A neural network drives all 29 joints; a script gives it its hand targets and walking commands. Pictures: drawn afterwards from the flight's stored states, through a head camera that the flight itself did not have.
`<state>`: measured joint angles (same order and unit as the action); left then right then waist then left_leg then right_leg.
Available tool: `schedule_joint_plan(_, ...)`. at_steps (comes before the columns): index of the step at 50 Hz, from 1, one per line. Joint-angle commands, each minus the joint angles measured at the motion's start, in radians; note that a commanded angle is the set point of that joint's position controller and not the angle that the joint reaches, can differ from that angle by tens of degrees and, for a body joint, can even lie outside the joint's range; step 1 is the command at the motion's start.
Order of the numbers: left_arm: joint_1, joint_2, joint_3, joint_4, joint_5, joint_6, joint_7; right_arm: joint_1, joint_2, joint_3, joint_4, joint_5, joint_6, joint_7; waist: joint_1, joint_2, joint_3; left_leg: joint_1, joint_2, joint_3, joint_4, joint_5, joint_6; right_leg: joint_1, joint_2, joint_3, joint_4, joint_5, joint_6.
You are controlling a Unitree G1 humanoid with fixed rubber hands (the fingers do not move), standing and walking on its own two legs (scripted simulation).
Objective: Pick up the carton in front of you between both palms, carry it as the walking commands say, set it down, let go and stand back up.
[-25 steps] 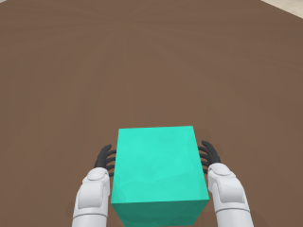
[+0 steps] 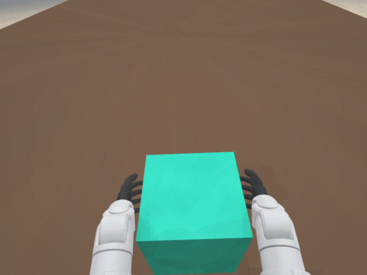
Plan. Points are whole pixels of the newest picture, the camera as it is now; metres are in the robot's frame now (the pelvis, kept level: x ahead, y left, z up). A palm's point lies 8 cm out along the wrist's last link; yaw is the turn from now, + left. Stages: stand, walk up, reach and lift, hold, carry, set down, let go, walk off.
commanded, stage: hold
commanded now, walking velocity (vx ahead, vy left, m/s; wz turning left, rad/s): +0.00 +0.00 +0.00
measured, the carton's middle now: (192, 215) +0.30 +0.00 -0.03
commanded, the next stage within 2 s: set down in 0.36 s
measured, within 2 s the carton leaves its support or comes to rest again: neither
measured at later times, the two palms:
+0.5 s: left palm (130, 198) +0.30 +0.13 +0.05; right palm (261, 189) +0.31 -0.16 +0.05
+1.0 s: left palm (145, 213) +0.37 +0.14 -0.13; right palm (244, 213) +0.36 -0.16 -0.13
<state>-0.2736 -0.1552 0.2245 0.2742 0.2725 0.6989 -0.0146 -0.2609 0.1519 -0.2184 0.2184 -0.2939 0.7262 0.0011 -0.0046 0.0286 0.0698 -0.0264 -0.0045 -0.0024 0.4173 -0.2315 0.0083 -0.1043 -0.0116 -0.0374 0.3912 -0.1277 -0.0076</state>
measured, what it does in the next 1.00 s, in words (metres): lowers itself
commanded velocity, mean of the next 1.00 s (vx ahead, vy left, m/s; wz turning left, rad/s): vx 0.00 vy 0.00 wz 0.00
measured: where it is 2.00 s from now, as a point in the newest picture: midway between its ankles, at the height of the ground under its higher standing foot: outside the picture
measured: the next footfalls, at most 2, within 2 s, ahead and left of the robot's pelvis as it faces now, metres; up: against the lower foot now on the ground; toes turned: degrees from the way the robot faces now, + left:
none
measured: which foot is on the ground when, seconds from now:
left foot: down 0.00-1.00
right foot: down 0.00-1.00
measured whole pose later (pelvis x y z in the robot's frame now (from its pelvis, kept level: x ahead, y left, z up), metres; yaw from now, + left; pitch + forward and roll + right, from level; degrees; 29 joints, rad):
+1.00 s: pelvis -0.01 +0.01 -0.05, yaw +1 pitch +21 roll +0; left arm -0.59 -0.16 0.39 0.53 0.27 0.17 0.02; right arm -0.57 0.14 -0.44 0.46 -0.29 0.19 0.02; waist -0.05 0.04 0.11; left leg -0.88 -0.04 -0.01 0.87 -0.36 0.02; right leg -0.95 -0.02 0.03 0.82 -0.24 0.03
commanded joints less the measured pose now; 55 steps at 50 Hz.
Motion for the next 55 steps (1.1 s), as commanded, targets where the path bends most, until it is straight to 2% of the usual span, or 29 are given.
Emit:
schedule_joint_plan(1,-0.469,-0.911,-0.473,-0.014,-0.213,-0.043,-0.226,-0.46,0.917,0.516,-0.012,0.24,-0.031,0.251,0.01,-0.01,-0.184,-0.277,-0.039,-0.098,-0.155,-0.111,0.048,0.268,0.083,0.1,-0.02,-0.09,-0.001)
schedule_joint_plan(12,-0.529,-0.926,-0.411,0.053,-0.194,-0.05,-0.258,-0.51,0.94,0.469,0.079,0.229,-0.025,0.273,0.004,-0.049,-0.183,-0.241,-0.058,-0.09,-0.114,-0.104,0.053,0.248,0.041,0.147,-0.091,-0.214,0.007)
schedule_joint_plan(23,-0.563,-0.908,-0.372,0.075,-0.173,-0.049,-0.256,-0.542,0.927,0.418,0.11,0.213,-0.03,0.258,0.0,-0.047,-0.185,-0.229,-0.064,-0.089,-0.113,-0.046,0.048,0.267,0.033,0.147,-0.088,-0.106,0.01)
schedule_joint_plan(27,-0.631,-0.89,-0.299,0.156,-0.123,-0.084,-0.253,-0.611,0.901,0.328,0.182,0.163,-0.064,0.251,-0.008,-0.041,-0.159,-0.266,-0.065,-0.086,-0.093,-0.078,0.047,0.243,0.041,0.137,-0.055,-0.116,0.004)
schedule_joint_plan(31,-0.7,-0.815,-0.167,0.246,-0.028,-0.144,-0.223,-0.681,0.818,0.183,0.271,0.074,-0.127,0.224,-0.02,-0.029,-0.127,-0.345,-0.067,-0.083,-0.041,-0.094,0.043,0.179,0.058,0.122,0.008,-0.098,-0.005)
schedule_joint_plan(34,-0.7,-0.724,-0.071,0.29,0.047,-0.206,-0.192,-0.678,0.727,0.082,0.31,0.003,-0.192,0.199,-0.026,-0.025,-0.131,-0.417,-0.078,-0.076,0.013,-0.073,0.04,0.101,0.073,0.111,0.07,-0.034,-0.008)
schedule_joint_plan(37,-0.662,-0.644,-0.022,0.317,0.083,-0.291,-0.173,-0.64,0.641,0.033,0.331,-0.034,-0.282,0.184,-0.031,-0.02,-0.179,-0.483,-0.094,-0.067,0.081,-0.007,0.032,-0.007,0.084,0.1,0.147,0.077,-0.007)
schedule_joint_plan(41,-0.652,-0.65,-0.083,0.322,0.045,-0.423,-0.166,-0.649,0.647,0.085,0.338,-0.006,-0.418,0.186,-0.024,-0.012,-0.324,-0.567,-0.114,-0.058,0.176,0.106,0.013,-0.109,0.1,0.097,0.261,0.215,-0.004)
schedule_joint_plan(45,-0.72,-0.738,-0.229,0.321,-0.035,-0.538,-0.16,-0.71,0.729,0.212,0.339,0.051,-0.535,0.198,-0.038,-0.004,-0.568,-0.653,-0.128,-0.064,0.305,0.225,-0.013,-0.195,0.115,0.087,0.409,0.337,-0.009)
schedule_joint_plan(49,-0.809,-0.797,-0.395,0.262,-0.114,-0.601,-0.139,-0.788,0.765,0.35,0.272,0.114,-0.597,0.212,-0.056,-0.012,-0.902,-0.679,-0.127,-0.071,0.444,0.407,-0.03,-0.305,0.132,0.064,0.55,0.469,0.008)
schedule_joint_plan(52,-0.843,-0.804,-0.448,0.223,-0.14,-0.592,-0.113,-0.851,0.753,0.4,0.232,0.154,-0.592,0.225,-0.044,-0.012,-1.067,-0.589,-0.116,-0.077,0.53,0.516,-0.041,-0.535,0.152,0.036,0.605,0.392,0.029)
schedule_joint_plan(55,-0.889,-0.831,-0.456,0.224,-0.147,-0.547,-0.12,-0.875,0.773,0.378,0.264,0.153,-0.552,0.241,-0.056,0.006,-1.073,-0.686,-0.126,-0.069,0.566,0.385,-0.053,-0.657,0.159,0.023,0.644,0.267,0.022)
